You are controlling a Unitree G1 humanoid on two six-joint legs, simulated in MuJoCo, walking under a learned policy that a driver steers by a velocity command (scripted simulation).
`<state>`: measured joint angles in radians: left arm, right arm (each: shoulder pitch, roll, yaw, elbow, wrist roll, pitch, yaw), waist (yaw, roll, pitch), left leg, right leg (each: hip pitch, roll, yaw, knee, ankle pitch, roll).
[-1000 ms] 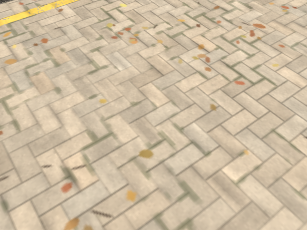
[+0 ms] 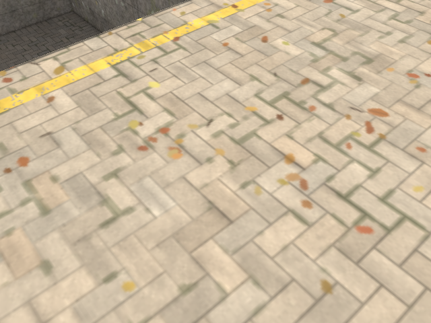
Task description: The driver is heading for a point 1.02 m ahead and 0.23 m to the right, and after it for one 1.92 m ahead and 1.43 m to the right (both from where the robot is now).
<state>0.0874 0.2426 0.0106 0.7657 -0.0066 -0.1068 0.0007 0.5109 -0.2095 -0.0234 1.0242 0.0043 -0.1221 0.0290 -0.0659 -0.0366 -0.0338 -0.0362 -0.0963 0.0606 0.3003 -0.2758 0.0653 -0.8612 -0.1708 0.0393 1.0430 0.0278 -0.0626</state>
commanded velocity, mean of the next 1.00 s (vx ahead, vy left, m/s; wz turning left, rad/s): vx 1.00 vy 0.00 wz -0.59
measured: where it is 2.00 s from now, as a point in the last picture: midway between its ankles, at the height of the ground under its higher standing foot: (394, 125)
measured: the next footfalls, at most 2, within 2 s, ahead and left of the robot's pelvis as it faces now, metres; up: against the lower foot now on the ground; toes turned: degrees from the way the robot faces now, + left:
right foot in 0.22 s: +0.44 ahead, -0.12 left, +0.00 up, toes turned -7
left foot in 0.66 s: +0.88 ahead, -0.05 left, +0.00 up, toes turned -36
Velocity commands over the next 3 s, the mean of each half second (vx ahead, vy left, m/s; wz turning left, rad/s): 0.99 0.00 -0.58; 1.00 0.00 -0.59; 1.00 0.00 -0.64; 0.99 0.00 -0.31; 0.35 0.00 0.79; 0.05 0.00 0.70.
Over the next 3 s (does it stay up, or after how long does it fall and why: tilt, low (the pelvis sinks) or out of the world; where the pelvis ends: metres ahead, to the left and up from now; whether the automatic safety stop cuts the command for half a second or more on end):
stays up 1.57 -1.25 0.00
